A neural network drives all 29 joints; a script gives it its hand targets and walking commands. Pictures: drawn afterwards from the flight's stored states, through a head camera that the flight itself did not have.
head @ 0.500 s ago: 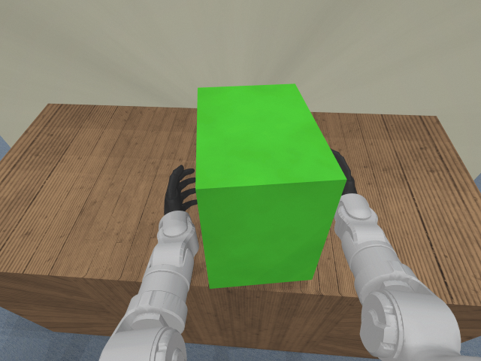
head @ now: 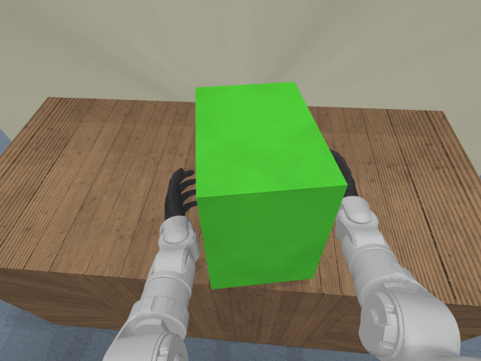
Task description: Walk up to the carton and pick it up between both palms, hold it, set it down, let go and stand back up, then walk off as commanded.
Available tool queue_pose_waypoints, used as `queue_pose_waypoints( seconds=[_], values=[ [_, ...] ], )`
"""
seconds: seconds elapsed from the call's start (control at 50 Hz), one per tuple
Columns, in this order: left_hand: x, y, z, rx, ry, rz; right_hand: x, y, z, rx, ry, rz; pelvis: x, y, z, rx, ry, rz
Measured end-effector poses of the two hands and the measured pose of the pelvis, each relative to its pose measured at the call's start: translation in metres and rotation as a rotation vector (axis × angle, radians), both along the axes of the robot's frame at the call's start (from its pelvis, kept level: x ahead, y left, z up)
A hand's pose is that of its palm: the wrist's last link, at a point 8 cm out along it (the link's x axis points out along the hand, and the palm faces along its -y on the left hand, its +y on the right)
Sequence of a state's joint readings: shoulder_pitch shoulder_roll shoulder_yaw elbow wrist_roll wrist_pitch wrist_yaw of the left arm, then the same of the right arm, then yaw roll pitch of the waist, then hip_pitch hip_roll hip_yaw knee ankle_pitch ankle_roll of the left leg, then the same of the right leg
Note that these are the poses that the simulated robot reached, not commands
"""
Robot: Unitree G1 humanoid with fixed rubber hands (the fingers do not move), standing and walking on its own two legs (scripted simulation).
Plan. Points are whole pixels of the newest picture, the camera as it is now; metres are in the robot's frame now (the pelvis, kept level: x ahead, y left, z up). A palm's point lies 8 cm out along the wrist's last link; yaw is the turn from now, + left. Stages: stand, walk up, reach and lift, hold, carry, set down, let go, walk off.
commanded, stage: set down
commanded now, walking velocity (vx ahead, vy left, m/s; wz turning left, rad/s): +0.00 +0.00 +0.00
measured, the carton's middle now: (254, 182) +0.46 +0.03 +0.00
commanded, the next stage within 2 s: none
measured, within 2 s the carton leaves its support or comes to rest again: rests again in 1.34 s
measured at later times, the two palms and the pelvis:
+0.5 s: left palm (177, 218) +0.36 +0.16 +0.03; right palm (342, 195) +0.41 -0.13 +0.04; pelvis +0.00 +0.00 +0.00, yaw +0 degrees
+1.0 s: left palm (177, 221) +0.36 +0.16 +0.02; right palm (341, 198) +0.41 -0.13 +0.04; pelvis +0.00 +0.00 +0.00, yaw +0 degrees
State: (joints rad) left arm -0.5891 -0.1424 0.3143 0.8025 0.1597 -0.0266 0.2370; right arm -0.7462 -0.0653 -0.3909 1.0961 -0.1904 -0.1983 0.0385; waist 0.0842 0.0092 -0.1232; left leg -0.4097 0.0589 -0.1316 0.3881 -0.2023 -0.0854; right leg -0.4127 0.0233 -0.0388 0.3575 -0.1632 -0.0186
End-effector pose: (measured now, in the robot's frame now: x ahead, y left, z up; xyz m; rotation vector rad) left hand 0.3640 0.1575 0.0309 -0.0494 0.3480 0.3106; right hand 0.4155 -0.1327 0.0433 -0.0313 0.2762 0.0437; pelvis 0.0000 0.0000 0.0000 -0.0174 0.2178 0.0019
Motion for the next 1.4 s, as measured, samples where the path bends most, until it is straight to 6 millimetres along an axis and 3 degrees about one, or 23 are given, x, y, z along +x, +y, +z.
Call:
queue_pose_waypoints(
  seconds=[1.4],
  values=[
    [-0.01, 0.0, -0.014, 0.008, -0.015, 0.006, -0.008, 0.0, -0.012, 0.015, -0.058, 0.005, -0.001, -0.001, 0.0, 0.001, 0.0, 0.001]
  ],
)
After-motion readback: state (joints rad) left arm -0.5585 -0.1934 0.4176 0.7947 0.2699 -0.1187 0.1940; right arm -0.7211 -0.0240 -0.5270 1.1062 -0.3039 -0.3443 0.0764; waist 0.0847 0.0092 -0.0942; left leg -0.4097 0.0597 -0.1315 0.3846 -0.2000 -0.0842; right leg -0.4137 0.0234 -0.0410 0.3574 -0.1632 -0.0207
